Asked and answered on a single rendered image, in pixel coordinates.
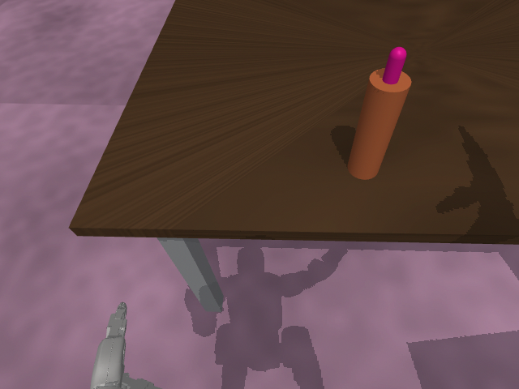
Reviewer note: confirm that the table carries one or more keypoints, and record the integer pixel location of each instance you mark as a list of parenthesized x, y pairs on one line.
[(242, 122)]

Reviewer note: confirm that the bottle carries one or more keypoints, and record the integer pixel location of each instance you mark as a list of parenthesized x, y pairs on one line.
[(386, 92)]

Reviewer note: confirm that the left robot hand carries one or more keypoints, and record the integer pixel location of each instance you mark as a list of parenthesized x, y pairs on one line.
[(108, 369)]

